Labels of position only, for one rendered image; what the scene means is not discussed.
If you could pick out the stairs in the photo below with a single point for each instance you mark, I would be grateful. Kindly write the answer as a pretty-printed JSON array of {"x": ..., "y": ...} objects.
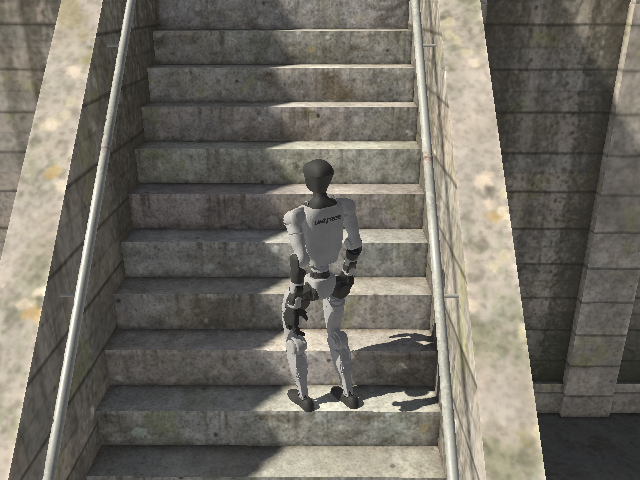
[{"x": 243, "y": 94}]

